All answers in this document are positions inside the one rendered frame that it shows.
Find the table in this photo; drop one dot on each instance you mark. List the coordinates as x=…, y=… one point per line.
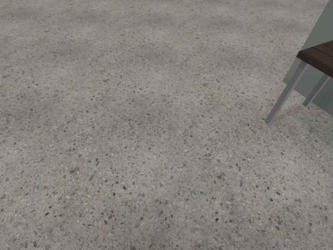
x=321, y=58

